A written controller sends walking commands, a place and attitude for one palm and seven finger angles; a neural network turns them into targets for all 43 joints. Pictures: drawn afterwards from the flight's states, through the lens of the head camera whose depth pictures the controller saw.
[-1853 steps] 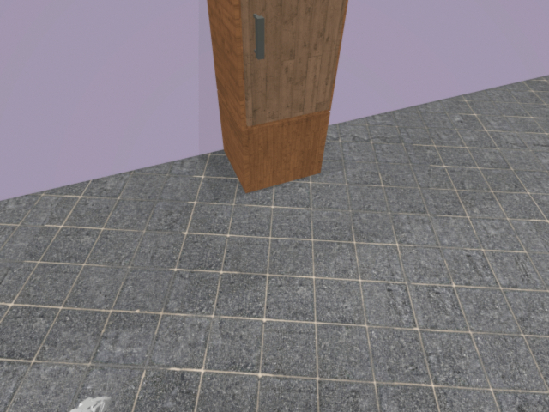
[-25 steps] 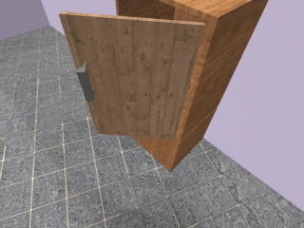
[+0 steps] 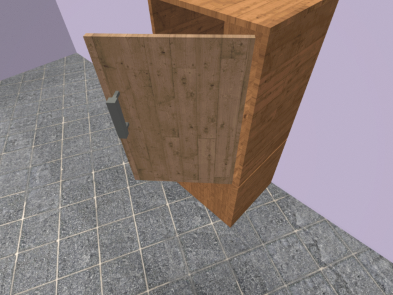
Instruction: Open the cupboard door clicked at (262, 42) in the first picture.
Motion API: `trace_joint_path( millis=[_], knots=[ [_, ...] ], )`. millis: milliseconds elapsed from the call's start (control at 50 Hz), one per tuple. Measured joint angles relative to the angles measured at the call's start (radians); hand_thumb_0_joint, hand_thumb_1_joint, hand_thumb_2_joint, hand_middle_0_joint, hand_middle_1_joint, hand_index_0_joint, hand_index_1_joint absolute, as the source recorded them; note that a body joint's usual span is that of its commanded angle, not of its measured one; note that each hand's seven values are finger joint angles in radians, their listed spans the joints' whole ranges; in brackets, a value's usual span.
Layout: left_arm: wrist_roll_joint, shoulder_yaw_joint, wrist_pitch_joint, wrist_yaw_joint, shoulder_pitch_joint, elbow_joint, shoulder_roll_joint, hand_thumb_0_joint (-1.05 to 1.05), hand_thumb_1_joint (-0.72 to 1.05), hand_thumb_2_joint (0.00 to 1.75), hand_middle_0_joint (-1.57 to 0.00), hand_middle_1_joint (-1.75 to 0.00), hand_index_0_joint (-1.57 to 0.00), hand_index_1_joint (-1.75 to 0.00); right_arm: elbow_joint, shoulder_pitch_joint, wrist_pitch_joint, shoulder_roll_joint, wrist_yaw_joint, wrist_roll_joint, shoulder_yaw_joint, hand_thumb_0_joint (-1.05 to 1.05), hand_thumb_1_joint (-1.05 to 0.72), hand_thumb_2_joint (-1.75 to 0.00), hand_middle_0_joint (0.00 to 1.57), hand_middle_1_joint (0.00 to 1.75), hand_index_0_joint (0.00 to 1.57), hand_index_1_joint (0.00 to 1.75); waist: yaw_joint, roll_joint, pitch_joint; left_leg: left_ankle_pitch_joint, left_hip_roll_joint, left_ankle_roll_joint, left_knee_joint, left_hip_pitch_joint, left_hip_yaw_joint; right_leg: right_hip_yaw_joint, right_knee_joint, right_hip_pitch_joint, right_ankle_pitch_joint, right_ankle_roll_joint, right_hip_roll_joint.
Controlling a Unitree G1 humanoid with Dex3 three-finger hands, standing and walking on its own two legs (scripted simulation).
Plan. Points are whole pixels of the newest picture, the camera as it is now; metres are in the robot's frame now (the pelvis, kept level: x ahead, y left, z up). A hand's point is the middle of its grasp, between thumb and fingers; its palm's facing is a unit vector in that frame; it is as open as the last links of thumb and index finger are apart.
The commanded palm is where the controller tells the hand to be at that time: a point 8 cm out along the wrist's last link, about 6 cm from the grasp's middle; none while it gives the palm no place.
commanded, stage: come to a stop and stand still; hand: left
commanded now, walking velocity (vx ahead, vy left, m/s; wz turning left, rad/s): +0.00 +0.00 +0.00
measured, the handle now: (120, 114) +0.58 +0.27 +0.03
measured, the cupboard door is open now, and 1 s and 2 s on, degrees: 41 41 41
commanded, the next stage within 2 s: look again from close up in 0.44 s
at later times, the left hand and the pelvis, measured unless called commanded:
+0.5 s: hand out of the picture +0.02 +0.15 -0.17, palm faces +0.04 -0.98 -0.21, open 7.3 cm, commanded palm none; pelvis +0.01 -0.02 +0.00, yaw +0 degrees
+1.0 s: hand out of the picture +0.00 +0.14 -0.17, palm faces +0.05 -0.98 -0.18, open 7.4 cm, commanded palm none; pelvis +0.02 -0.02 +0.00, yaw +0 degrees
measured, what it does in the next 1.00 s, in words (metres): stands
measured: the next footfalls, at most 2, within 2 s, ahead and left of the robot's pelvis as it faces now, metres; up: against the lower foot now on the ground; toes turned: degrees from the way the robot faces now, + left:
none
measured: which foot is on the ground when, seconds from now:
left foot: down 0.00-1.00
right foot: down 0.00-1.00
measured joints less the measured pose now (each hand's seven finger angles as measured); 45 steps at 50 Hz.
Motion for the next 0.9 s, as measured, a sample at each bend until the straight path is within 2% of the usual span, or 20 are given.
trace_joint_path(
  millis=[100, 340, 900],
  knots=[
    [-0.003, -0.005, -0.011, 0.002, -0.020, 0.018, -0.016, 0.01, 0.91, 0.90, -0.20, -0.30, -0.20, -0.30, 0.049, 0.034, -0.006, 0.019, -0.002, 0.002, 0.009, 0.01, -0.92, -0.90, 0.20, 0.30, 0.20, 0.30, -0.010, -0.009, 0.008, 0.006, 0.009, -0.011, -0.018, 0.012, -0.006, -0.008, -0.017, 0.013, 0.002, -0.009, 0.010],
    [-0.010, 0.004, -0.024, 0.012, -0.056, 0.044, 0.002, 0.01, 0.93, 0.90, -0.20, -0.30, -0.20, -0.30, 0.125, 0.066, -0.012, 0.062, -0.010, 0.004, 0.018, 0.01, -0.91, -0.90, 0.20, 0.30, 0.20, 0.30, -0.021, -0.014, 0.014, 0.003, 0.030, -0.031, -0.030, 0.038, -0.018, -0.022, -0.036, 0.045, -0.004, -0.026, 0.031],
    [-0.007, 0.006, -0.025, 0.013, -0.023, 0.060, -0.026, 0.01, 0.92, 0.90, -0.20, -0.30, -0.20, -0.30, 0.127, 0.022, -0.021, 0.070, -0.019, 0.004, 0.012, 0.01, -0.91, -0.90, 0.20, 0.30, 0.20, 0.30, -0.002, -0.019, 0.010, 0.005, 0.040, -0.039, -0.055, 0.059, -0.019, -0.024, -0.068, 0.069, 0.002, -0.031, 0.045]
  ],
)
